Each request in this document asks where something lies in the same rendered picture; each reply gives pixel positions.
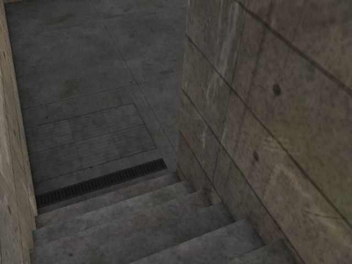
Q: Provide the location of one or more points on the stairs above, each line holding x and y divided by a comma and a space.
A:
159, 221

